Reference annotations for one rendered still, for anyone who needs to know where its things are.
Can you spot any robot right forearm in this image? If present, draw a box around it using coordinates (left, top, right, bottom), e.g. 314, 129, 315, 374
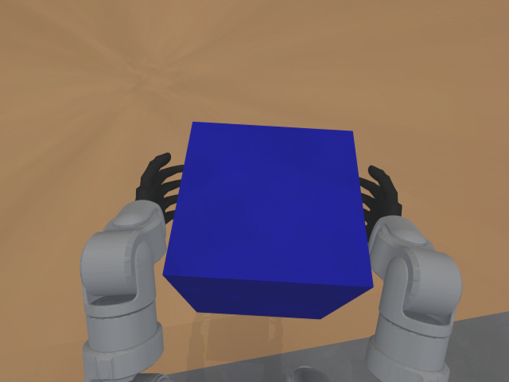
365, 216, 462, 382

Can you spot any robot left forearm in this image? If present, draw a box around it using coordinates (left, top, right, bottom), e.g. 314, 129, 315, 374
80, 200, 167, 382

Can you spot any robot right hand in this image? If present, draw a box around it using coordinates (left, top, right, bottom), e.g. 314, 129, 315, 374
359, 166, 402, 242

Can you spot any robot left hand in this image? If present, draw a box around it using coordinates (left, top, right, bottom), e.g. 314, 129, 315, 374
135, 153, 184, 224

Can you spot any carton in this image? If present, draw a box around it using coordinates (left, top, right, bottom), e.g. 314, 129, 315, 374
162, 122, 374, 319

